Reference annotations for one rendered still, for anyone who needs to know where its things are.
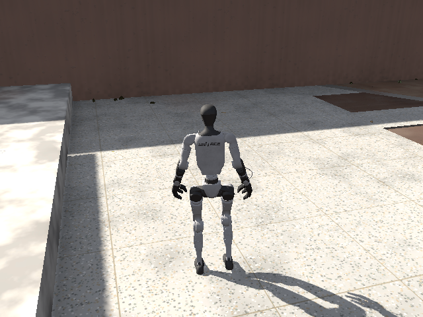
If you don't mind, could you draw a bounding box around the robot left hand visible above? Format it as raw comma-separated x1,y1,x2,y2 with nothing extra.
172,184,187,199

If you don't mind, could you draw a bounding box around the left robot upper arm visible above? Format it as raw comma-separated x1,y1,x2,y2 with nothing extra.
178,133,196,170

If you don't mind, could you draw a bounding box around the robot right forearm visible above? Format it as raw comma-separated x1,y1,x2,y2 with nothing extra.
236,159,250,186

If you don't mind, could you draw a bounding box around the robot head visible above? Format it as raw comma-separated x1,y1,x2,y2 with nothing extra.
198,104,221,136

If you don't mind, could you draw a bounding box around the robot right hand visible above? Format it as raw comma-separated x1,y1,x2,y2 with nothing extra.
237,184,252,199

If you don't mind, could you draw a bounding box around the robot left forearm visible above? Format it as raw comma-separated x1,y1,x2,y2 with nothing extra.
173,160,185,186

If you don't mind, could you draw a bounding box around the right robot upper arm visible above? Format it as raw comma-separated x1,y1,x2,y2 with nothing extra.
223,132,242,169

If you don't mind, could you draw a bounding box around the robot right shin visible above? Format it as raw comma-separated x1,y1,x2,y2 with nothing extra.
222,215,233,261

